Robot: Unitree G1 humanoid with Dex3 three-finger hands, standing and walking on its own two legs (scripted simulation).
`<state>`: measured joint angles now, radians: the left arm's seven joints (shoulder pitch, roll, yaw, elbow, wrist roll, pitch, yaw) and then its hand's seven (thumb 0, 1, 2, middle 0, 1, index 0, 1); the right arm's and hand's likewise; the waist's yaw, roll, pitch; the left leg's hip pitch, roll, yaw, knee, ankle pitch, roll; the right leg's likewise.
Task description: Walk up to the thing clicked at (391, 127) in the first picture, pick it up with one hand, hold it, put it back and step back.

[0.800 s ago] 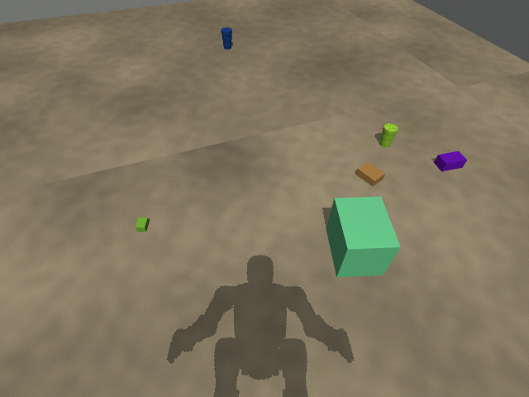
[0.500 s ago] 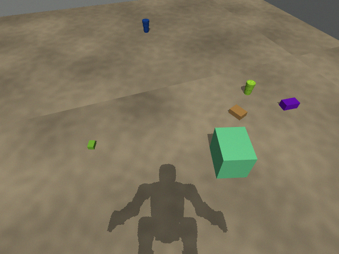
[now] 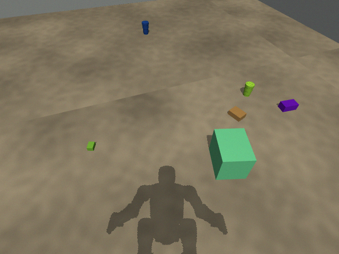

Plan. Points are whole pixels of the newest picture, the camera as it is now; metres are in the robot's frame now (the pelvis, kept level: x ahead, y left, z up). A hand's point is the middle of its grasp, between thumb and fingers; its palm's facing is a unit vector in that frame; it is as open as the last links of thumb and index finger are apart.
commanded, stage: stand
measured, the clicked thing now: (248, 89) +1.57 -0.71 -0.72
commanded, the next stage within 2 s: walk up in 0.32 s
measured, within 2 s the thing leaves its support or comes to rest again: neither
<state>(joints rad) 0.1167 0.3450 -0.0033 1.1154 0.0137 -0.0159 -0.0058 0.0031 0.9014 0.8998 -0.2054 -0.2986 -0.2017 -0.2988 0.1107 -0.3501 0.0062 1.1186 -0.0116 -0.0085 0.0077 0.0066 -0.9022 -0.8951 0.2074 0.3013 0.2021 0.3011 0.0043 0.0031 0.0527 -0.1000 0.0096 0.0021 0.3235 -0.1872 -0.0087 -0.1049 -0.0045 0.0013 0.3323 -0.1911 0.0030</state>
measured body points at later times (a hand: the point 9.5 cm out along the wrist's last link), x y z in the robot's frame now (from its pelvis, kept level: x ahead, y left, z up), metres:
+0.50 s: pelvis -0.02 +0.03 -0.01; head +0.04 +0.01 +0.44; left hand +0.08 +0.33 -0.13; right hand +0.08 -0.31 -0.12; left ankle +0.00 +0.14 -0.73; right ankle -0.01 -0.12 -0.75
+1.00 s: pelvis +0.00 +0.08 -0.01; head +0.04 +0.05 +0.44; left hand +0.30 +0.25 -0.11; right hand -0.18 -0.20 -0.11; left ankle +0.02 +0.16 -0.75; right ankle -0.08 -0.03 -0.73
